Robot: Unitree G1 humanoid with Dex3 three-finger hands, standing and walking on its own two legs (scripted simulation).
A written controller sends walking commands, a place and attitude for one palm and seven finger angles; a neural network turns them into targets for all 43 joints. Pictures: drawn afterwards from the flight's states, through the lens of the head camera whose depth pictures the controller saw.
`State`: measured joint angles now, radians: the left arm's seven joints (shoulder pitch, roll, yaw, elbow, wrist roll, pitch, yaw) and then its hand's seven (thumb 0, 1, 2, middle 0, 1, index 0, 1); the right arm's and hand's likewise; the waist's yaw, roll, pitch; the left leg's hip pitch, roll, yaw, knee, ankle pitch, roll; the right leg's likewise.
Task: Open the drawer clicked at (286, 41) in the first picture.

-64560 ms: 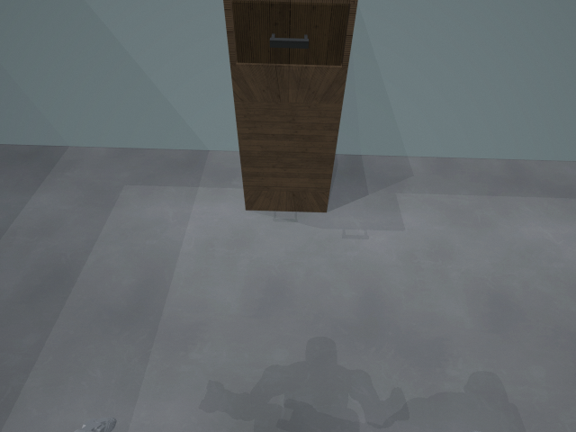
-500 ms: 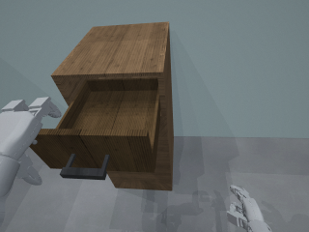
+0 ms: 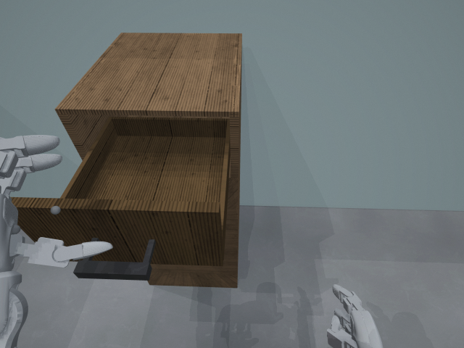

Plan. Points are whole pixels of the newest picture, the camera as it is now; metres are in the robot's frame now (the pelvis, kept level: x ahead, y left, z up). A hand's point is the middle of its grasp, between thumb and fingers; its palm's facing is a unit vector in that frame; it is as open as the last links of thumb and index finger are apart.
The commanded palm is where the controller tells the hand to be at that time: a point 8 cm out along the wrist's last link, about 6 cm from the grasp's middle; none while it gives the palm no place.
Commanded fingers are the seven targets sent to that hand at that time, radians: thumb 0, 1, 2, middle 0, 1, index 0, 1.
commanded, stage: draw the hand back to the body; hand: left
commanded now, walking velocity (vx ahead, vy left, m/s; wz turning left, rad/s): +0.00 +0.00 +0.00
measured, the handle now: (118, 257) +0.23 +0.24 +0.04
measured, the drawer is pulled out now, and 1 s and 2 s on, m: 0.25 0.25 0.25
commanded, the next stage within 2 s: step back with the hand held close in 0.74 s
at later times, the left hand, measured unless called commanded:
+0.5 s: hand (53, 213) +0.19 +0.24 +0.22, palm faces +0.47 -0.80 -0.38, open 9.0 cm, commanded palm +0.14 +0.28 +0.23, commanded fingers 0.00 0.87 0.88 -0.20 -0.32 -0.20 -0.32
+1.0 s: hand (53, 220) +0.19 +0.24 +0.21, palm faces +0.44 -0.79 -0.44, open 7.4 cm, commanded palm +0.12 +0.28 +0.23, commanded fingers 0.00 0.90 0.90 -0.20 -0.30 -0.20 -0.30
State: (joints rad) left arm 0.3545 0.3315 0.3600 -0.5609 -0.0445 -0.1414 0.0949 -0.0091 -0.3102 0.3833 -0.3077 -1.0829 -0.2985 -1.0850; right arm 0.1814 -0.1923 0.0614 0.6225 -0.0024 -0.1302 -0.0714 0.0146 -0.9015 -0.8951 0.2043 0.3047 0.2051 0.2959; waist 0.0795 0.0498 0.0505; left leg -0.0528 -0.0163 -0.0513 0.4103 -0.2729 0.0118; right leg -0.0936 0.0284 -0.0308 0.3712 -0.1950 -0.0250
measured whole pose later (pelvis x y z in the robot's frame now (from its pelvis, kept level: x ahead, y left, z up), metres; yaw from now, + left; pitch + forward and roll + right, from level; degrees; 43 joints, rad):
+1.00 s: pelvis -0.01 +0.00 +0.00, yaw +0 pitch +0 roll -2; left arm 0.47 0.37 0.42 -0.59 -0.06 -0.19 0.10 0.01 0.89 0.90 -0.22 -0.31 -0.21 -0.31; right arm 0.16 -0.23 0.01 0.60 0.01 -0.06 -0.06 0.02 -0.90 -0.89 0.20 0.30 0.21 0.30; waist 0.03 0.07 0.01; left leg -0.21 0.00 -0.07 0.48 -0.27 0.01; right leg -0.20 0.05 -0.05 0.34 -0.15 -0.03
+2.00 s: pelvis -0.19 +0.02 -0.01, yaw -2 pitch +4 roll -1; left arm 0.50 0.42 0.47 -0.68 -0.05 -0.22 0.11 0.01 0.89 0.90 -0.22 -0.30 -0.21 -0.31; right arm 0.09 -0.18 0.01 0.59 0.01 -0.08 -0.03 0.01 -0.90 -0.89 0.21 0.31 0.21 0.30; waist 0.00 0.02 0.03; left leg -0.55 0.00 -0.02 0.88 -0.40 -0.02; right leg -0.32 0.02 -0.04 0.51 -0.26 -0.02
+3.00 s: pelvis -0.37 +0.02 -0.02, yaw +1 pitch +0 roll -1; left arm 0.53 0.45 0.48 -0.65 -0.03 -0.23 0.14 0.01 0.89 0.90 -0.22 -0.30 -0.21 -0.31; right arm 0.25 -0.20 0.01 0.64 0.00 -0.10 -0.05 0.01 -0.90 -0.89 0.21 0.31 0.21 0.30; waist -0.02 0.04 -0.01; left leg -0.37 0.06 0.00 0.80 -0.41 0.01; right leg -0.33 -0.01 -0.10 0.60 -0.24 -0.03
